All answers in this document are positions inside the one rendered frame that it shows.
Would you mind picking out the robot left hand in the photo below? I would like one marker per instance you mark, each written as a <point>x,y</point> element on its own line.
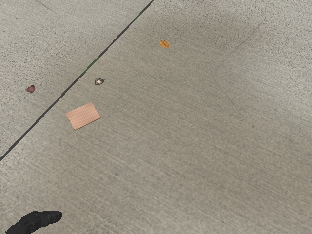
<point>33,221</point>

